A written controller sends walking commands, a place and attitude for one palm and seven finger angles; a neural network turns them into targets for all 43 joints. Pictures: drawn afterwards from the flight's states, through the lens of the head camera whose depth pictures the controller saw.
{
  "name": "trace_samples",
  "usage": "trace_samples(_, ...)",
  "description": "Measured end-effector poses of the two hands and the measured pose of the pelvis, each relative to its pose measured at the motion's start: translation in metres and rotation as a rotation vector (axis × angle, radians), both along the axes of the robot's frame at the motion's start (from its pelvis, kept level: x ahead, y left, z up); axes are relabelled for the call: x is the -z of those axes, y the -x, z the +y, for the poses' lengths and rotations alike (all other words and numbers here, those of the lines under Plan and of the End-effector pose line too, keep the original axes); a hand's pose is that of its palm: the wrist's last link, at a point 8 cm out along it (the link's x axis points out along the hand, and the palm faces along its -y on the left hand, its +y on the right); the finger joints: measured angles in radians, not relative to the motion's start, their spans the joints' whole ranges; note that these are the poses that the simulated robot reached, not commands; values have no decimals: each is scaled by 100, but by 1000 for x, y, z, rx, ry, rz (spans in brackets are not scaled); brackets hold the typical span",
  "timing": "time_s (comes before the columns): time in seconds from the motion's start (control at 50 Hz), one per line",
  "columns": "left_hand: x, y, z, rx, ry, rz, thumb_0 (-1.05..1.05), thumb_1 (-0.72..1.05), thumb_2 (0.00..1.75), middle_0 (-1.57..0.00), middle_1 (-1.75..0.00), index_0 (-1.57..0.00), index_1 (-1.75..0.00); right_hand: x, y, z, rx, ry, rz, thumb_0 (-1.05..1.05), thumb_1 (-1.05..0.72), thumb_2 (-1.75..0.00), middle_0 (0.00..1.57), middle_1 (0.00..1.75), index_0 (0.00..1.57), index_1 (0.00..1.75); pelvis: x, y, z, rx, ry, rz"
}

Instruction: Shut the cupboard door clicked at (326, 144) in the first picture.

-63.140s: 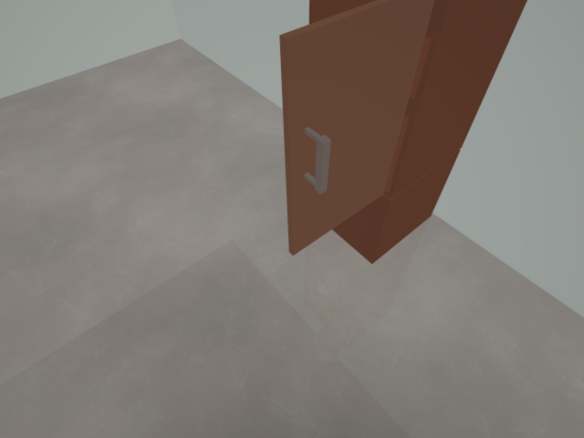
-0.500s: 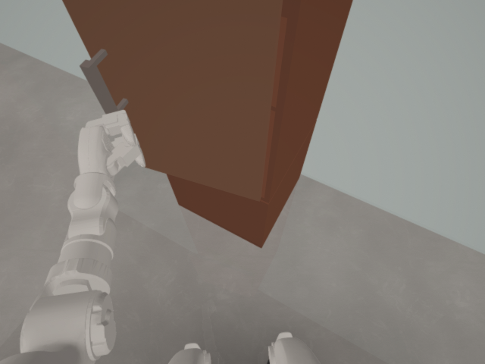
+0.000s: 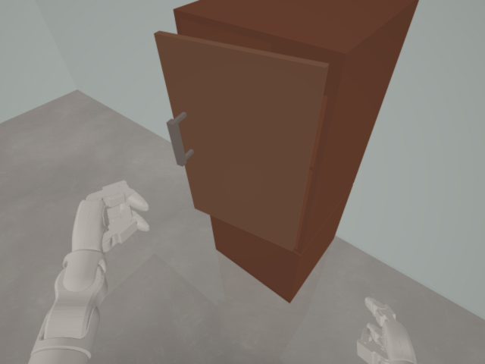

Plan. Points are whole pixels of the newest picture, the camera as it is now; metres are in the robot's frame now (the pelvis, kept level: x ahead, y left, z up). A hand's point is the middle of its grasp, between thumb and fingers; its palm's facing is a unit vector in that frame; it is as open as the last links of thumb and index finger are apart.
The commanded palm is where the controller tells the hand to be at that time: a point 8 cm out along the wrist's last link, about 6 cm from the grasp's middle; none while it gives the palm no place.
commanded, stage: draw the hand back to the body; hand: left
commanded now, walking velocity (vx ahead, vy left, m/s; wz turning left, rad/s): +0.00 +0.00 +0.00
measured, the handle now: (182, 139) +0.64 +0.21 +0.00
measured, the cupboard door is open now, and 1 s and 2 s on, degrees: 10 10 10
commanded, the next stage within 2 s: step back with the hand held close in 0.84 s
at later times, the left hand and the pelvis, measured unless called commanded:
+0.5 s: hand (35, 255) +0.20 +0.27 +0.17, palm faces +0.47 -0.77 -0.43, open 6.4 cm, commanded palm +0.16 +0.30 +0.18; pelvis +0.02 +0.00 +0.01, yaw +0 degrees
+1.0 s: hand (39, 256) +0.20 +0.25 +0.18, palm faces +0.46 -0.78 -0.42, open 7.4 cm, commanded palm +0.15 +0.29 +0.18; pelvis +0.01 -0.01 +0.01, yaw +0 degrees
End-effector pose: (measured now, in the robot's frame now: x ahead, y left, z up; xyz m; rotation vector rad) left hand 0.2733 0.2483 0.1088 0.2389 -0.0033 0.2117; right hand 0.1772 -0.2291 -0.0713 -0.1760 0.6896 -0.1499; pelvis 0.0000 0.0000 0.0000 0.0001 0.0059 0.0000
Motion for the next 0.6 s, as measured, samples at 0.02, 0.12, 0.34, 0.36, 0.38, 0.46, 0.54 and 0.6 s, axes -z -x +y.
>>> trace_samples(0.02, -3, 5, 4, -19, -6, -2, 1, 90, 90, -103, -120, -103, -121, -3, -5, 4, -14, -2, -11, 1, -91, -89, 20, 30, 20, 30, -2, -1, 0, -2, 0, -9)
trace_samples(0.12, -21, 29, 18, -87, -45, -27, 2, 90, 90, -90, -106, -90, -107, -10, -20, 19, -74, -18, -45, 1, -90, -89, 20, 30, 20, 30, -7, -6, 1, -7, 0, -39)
trace_samples(0.34, -54, 80, 39, -184, -160, -72, 1, 90, 90, -60, -73, -60, -74, -1, -19, 25, -108, -39, -10, 1, -90, -89, 20, 30, 20, 30, -11, -17, -1, -9, -1, -60)
trace_samples(0.36, -57, 85, 41, -194, -173, -74, 1, 90, 90, -58, -70, -57, -71, 1, -18, 23, -106, -38, -5, 1, -90, -89, 20, 30, 20, 30, -11, -17, -1, -10, -1, -60)
trace_samples(0.38, -60, 89, 43, -205, -185, -77, 1, 90, 90, -55, -67, -55, -68, 2, -17, 22, -104, -37, -2, 1, -90, -89, 20, 30, 20, 30, -11, -17, -2, -10, -1, -61)
trace_samples(0.46, -73, 106, 49, -241, -240, -94, 1, 89, 90, -44, -55, -44, -56, 4, -14, 15, -91, -31, 1, 1, -90, -89, 20, 30, 20, 30, -11, -19, -3, -9, -1, -62)
trace_samples(0.54, -84, 120, 51, -267, -286, -116, 1, 89, 90, -34, -44, -34, -45, 5, -14, 9, -82, -23, -9, 1, -90, -89, 20, 30, 20, 30, -10, -19, -4, -10, -1, -63)
trace_samples(0.6, -84, 123, 51, -282, -283, -122, 1, 89, 90, -29, -38, -28, -39, 5, -14, 6, -83, -15, -11, 1, -90, -89, 20, 30, 20, 30, -10, -17, -5, -14, -2, -64)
